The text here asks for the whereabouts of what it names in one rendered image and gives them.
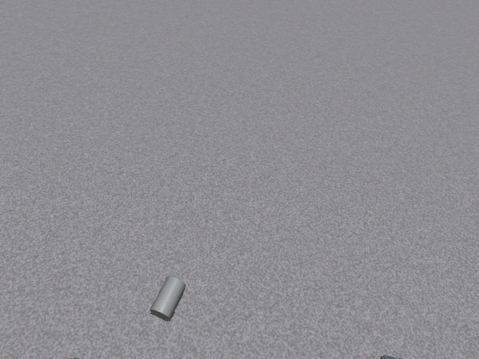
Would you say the can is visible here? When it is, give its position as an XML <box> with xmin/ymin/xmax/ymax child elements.
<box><xmin>150</xmin><ymin>277</ymin><xmax>186</xmax><ymax>320</ymax></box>

